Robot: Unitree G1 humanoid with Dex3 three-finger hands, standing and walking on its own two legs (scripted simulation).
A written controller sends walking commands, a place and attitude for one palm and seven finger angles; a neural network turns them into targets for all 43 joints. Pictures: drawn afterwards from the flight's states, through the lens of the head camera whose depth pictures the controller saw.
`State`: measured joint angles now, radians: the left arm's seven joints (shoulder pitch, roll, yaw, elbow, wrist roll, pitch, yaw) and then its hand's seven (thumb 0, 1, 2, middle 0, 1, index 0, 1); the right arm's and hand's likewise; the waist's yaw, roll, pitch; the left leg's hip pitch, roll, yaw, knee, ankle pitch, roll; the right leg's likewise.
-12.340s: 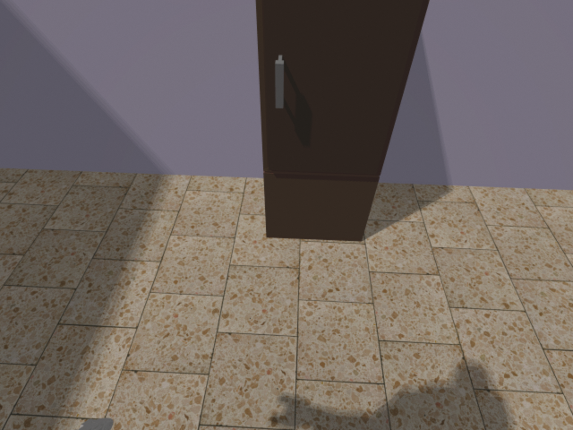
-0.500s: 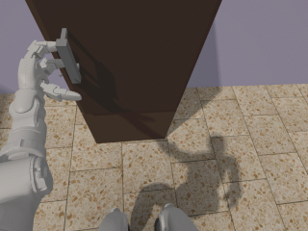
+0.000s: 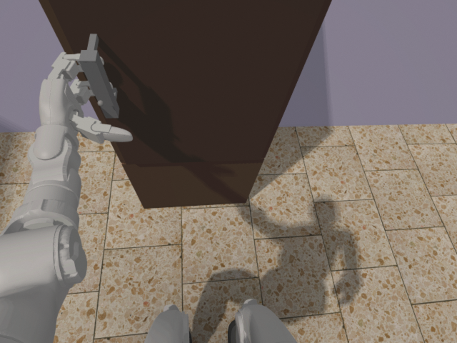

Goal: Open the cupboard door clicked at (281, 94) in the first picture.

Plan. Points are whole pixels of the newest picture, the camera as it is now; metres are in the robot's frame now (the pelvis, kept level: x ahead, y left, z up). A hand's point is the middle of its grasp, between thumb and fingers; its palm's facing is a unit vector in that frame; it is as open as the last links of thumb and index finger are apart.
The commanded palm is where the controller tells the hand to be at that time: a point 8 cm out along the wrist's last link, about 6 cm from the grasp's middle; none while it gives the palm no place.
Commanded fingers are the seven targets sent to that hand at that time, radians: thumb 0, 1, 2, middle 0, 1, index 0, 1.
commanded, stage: slide the fingers in behind the handle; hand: left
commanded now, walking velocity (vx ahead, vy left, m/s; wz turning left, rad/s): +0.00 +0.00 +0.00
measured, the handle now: (103, 78) +0.55 +0.18 +0.08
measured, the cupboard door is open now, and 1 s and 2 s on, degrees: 0 0 9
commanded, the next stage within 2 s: close the thumb around the handle in 0.70 s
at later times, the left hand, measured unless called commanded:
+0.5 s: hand (117, 103) +0.51 +0.16 +0.07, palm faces +0.02 -1.00 -0.01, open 13.8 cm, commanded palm +0.48 +0.21 +0.08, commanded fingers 0.00 -0.50 0.30 -0.30 -1.20 -0.30 -1.20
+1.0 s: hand (116, 102) +0.51 +0.16 +0.07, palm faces +0.02 -1.00 -0.01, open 12.7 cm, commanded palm +0.48 +0.20 +0.08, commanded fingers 0.00 0.12 0.56 -0.34 -1.27 -0.34 -1.27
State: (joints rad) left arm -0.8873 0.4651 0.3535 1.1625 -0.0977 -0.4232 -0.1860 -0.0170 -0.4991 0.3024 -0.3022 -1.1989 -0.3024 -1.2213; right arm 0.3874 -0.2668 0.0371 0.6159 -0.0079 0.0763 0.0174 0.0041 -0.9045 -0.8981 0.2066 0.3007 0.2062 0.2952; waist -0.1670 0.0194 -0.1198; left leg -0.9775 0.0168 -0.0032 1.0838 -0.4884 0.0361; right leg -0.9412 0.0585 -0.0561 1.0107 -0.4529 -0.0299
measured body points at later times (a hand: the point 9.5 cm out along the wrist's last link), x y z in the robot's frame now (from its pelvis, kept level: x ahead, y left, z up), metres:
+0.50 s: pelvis +0.00 +0.00 +0.00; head +0.12 +0.02 +0.43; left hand +0.50 +0.21 +0.07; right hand +0.00 -0.26 -0.11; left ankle +0.01 +0.09 -0.66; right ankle +0.01 -0.11 -0.66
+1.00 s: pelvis +0.00 +0.00 +0.00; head +0.12 +0.02 +0.43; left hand +0.50 +0.21 +0.07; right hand +0.00 -0.26 -0.11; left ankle +0.01 +0.09 -0.66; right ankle +0.01 -0.11 -0.66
